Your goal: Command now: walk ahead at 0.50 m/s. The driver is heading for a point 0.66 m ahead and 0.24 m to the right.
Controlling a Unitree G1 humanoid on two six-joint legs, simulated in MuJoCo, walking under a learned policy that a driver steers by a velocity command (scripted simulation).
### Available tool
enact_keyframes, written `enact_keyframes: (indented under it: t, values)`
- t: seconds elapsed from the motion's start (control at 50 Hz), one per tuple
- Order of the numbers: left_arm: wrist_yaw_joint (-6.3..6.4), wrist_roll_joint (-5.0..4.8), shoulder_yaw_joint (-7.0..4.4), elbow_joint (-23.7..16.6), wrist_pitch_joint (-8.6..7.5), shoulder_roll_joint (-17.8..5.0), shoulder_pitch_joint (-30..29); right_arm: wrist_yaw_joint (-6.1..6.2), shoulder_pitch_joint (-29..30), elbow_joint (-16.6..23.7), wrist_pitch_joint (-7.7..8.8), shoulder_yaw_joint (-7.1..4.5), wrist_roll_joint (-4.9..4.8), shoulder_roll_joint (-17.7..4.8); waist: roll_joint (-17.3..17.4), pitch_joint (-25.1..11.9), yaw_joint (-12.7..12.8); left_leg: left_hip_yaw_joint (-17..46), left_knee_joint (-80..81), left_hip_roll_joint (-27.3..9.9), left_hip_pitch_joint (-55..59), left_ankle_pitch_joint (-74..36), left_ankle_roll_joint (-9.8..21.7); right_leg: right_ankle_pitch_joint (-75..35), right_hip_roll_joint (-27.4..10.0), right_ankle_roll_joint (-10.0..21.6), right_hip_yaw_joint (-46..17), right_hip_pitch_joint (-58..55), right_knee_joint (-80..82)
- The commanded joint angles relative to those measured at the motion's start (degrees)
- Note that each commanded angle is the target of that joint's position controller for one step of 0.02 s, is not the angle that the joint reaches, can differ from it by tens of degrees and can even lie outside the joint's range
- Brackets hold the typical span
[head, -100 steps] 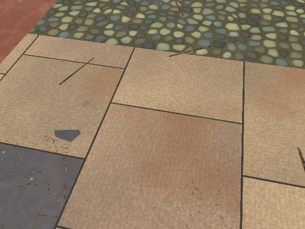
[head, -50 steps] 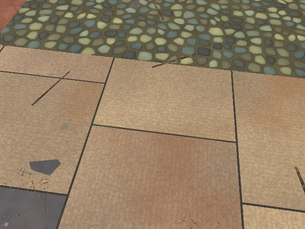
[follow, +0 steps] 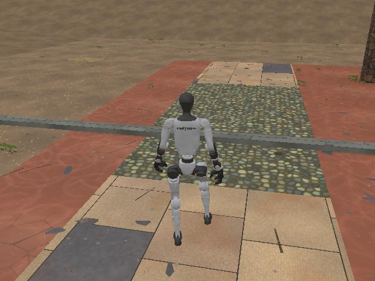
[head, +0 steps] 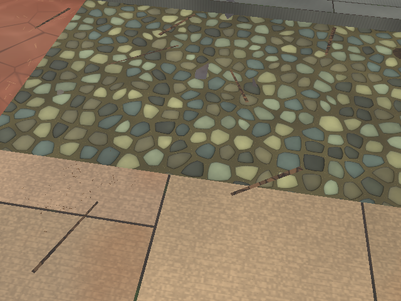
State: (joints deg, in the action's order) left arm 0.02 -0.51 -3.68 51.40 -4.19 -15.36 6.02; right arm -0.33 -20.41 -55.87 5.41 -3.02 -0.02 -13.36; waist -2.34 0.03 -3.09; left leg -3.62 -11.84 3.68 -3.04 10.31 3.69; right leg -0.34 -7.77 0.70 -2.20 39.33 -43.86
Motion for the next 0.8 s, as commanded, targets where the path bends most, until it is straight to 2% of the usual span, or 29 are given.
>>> enact_keyframes:
  t: [0.02,0.08,0.14,0.16,0.18,0.2,0.22,0.24,0.26,0.28,0.3,0.32,0.34,0.36,0.4,0.44,0.54,0.6,0.64,0.68,0.7,0.72,0.74,0.76,0.78,0.8]
  values:
    - [-0.58,-0.23,0.15,-3.9,-0.73,-1.5,-5.7,0.71,-0.6,2.1,0.55,-1.83,-0.55,-9.4,5.5,3.8,0.0,6.4,6.1,-14.4,-3.2,-11.1,7.6,-6.4,1.8,-0.2,2.1,-2.3,8.0]
    - [-1.48,-0.58,0.4,-5.7,-1.08,-1.9,-9.9,0.87,-3.5,0.4,-0.23,-2.06,-0.85,-9.6,5.5,5.2,-1.1,6.8,3.9,-16.8,2.9,-11.8,7.5,-4.0,2.4,0.8,1.8,-0.3,11.9]
    - [-2.39,-0.7,0.07,-6.7,-1.66,-3.4,-9.9,1.25,-3.3,-0.2,-1.12,-2.6,-1.09,-10.4,6.3,4.5,0.5,7.4,-0.2,-19.3,8.1,-17.6,6.3,2.0,3.3,2.9,2.0,-2.1,14.4]
    - [-2.48,-0.71,-0.38,-6.2,-1.8,-4.4,-7.6,1.32,-2.3,0.0,-1.39,-2.77,-1.08,-10.9,7.1,2.9,2.0,7.1,-2.9,-19.2,8.6,-24.3,5.7,4.0,4.6,3.7,3.0,-6.4,14.7]
    - [-2.38,-0.6,-1.24,-4.8,-1.88,-5.9,-2.6,1.35,-0.9,0.3,-1.71,-2.79,-1.08,-11.1,7.6,-0.3,5.1,5.7,-8.9,-17.8,7.9,-33.9,4.7,4.4,6.6,4.8,4.9,-14.3,15.6]
    - [-2.02,-0.46,-2.74,-1.7,-1.82,-8.6,7.2,1.34,-0.5,0.7,-1.98,-2.23,-0.81,-9.7,6.5,-6.2,9.3,3.4,-20.2,-14.6,3.7,-36.9,3.1,3.2,7.4,6.5,5.3,-28.0,15.3]
    - [-1.5,0.06,-3.94,0.5,-1.55,-13.1,17.7,1.5,-1.4,2.2,-1.96,-1.35,0.42,-8.1,-0.9,-14.9,12.0,0.0,-38.9,-10.7,-8.3,-20.0,0.8,2.4,-3.2,10.2,-7.7,-45.3,14.0]
    - [-2.03,-0.09,-4.36,1.9,-1.29,-15.9,20.1,0.64,-8.5,2.2,-0.5,0.71,0.37,-0.3,-16.2,-21.1,7.3,3.0,-56.8,0.1,-30.8,19.4,-2.7,15.0,-13.8,19.6,-36.1,-62.4,22.3]
    - [-2.17,-0.73,-2.74,1.2,-1.33,-10.5,18.4,0.34,-4.1,2.2,1.07,-0.47,-0.78,-6.3,-10.1,-18.6,9.1,9.6,-63.3,-2.7,-37.7,22.6,-1.7,21.3,-12.0,17.6,-39.1,-61.4,26.6]
    - [-1.98,-0.71,-2.1,0.0,-1.48,-8.3,13.3,0.1,1.7,4.1,2.19,-1.13,-2.03,-8.9,-7.4,-10.8,8.6,8.7,-63.7,-5.4,-41.5,17.4,-0.7,18.2,-10.3,15.3,-31.3,-54.5,27.3]
    - [-1.98,-0.2,-1.76,-1.4,-1.57,-7.4,8.9,0.5,4.9,4.8,2.68,-1.09,-1.89,-8.7,-1.6,-6.6,7.1,7.7,-61.1,-7.9,-39.6,12.1,-0.6,11.5,-8.2,14.4,-25.3,-46.2,28.4]
    - [-2.05,0.38,-1.46,-1.9,-1.58,-6.2,6.4,0.87,6.4,5.1,2.67,-1.54,-0.84,-8.6,0.6,-3.7,5.4,7.4,-57.4,-9.5,-37.0,9.0,-1.0,5.5,-6.6,14.2,-21.1,-39.0,29.5]
    - [-2.02,0.93,-1.0,-2.1,-1.65,-4.9,5.6,0.97,5.7,5.4,2.21,-1.76,-0.4,-8.0,-0.1,-3.5,3.6,8.0,-54.8,-10.7,-33.1,7.2,-1.1,2.3,-5.3,14.1,-18.7,-34.8,30.9]
    - [-1.97,0.76,-0.96,-1.9,-1.62,-4.6,5.8,1.06,5.2,5.6,1.69,-1.76,-0.22,-7.0,-0.7,-3.3,2.7,7.9,-52.2,-10.9,-31.2,6.7,-1.6,1.4,-4.4,14.4,-17.5,-32.8,32.2]
    - [-1.31,0.01,-1.4,-1.6,-1.71,-6.4,7.4,1.46,6.5,6.4,0.75,-1.75,0.18,-6.0,-1.1,-1.7,2.2,7.1,-46.3,-10.7,-30.8,5.3,-3.1,1.2,-3.7,15.1,-15.1,-29.5,34.3]
    - [-0.34,-0.15,-1.96,-1.3,-1.63,-8.2,9.3,1.77,11.4,8.3,0.34,-1.72,0.4,-6.0,-0.7,0.4,3.1,6.9,-38.6,-10.2,-32.9,-0.3,-4.7,2.2,-3.2,14.9,-13.9,-28.2,35.7]
    - [0.79,-0.62,-2.21,-0.8,-0.77,-8.5,13.5,0.81,21.7,11.2,0.87,-1.15,-0.22,-4.9,-2.0,2.2,6.2,6.3,-21.6,-6.5,-28.1,-14.6,-5.7,5.1,0.0,11.6,-10.6,-25.7,34.7]
    - [0.99,-1.07,-2.32,-0.1,-0.2,-8.3,16.1,0.1,25.6,12.9,1.41,-1.01,-0.8,-5.6,-2.2,2.4,7.5,7.1,-17.4,-5.5,-26.4,-14.7,-5.6,6.9,-1.2,11.2,-13.1,-28.5,31.7]
    - [1.27,-1.17,-2.59,-0.4,0.23,-8.7,16.0,-0.3,25.7,13.5,1.96,-1.38,-0.94,-7.3,-2.7,2.0,6.7,8.0,-14.7,-5.4,-24.3,-11.9,-5.1,7.8,-2.4,10.4,-15.9,-31.1,28.6]
    - [1.46,-0.99,-2.87,-1.1,0.7,-8.9,14.9,-0.32,21.6,12.8,2.5,-2.0,-0.98,-8.9,-4.0,0.6,4.1,7.3,-13.0,-5.1,-18.3,-7.8,-3.9,5.4,-2.3,9.3,-17.8,-31.9,24.3]
    - [1.4,-0.79,-2.44,-1.8,0.8,-7.4,14.3,-0.03,15.9,11.3,2.73,-2.83,-0.67,-10.4,-3.7,-2.4,1.3,6.8,-11.6,-5.2,-10.1,-6.5,-2.4,2.6,0.3,7.9,-17.0,-30.4,18.9]
    - [1.12,-0.2,-1.36,-3.2,0.66,-4.4,13.2,0.35,7.0,10.1,3.01,-3.77,0.28,-13.3,0.1,-9.7,-2.7,12.9,-13.3,-12.3,3.8,-4.5,0.8,5.5,4.2,6.0,-13.5,-24.3,4.8]
    - [1.03,-1.0,-0.15,-5.0,-0.15,0.0,19.4,0.57,-0.1,8.8,2.23,-5.24,0.94,-18.7,15.8,-18.4,-1.6,34.6,-10.2,-25.9,24.7,4.0,8.8,23.2,12.4,1.9,-4.8,-4.9,-14.8]
    - [1.04,-1.86,-0.49,-5.2,-0.46,-3.4,20.4,0.17,-0.4,8.5,1.77,-4.29,0.31,-14.9,20.2,-18.9,-1.1,46.8,-5.6,-29.3,24.9,13.9,10.7,34.5,9.6,1.6,-6.3,4.1,-25.4]
    - [1.08,-2.12,-1.73,-5.3,-0.3,-8.2,16.8,0.07,3.4,9.8,1.7,-2.96,0.05,-10.2,13.3,-10.9,-1.4,39.1,-4.6,-26.7,17.7,15.8,8.2,30.2,6.7,1.8,-7.4,6.7,-29.0]
    - [1.19,-1.8,-1.98,-5.8,0.12,-8.3,13.7,0.02,6.7,10.4,1.44,-2.35,0.19,-8.5,8.9,-6.2,-0.5,30.6,-3.9,-24.2,10.3,10.8,6.2,25.6,4.4,1.6,-5.6,5.4,-28.7]
